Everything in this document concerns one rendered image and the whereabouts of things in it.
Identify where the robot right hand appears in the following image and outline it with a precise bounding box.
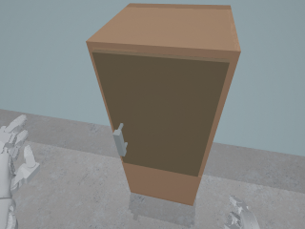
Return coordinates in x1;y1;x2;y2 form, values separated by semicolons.
224;195;260;229

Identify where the robot left forearm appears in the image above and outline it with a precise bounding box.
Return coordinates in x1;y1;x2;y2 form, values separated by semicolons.
0;198;18;229

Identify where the cupboard door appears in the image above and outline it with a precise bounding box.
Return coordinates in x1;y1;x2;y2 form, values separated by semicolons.
91;50;230;177

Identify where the robot left hand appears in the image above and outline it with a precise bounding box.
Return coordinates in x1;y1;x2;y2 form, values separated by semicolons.
0;114;40;198

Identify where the handle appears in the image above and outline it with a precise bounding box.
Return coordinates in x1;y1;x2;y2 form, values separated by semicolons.
112;123;128;156

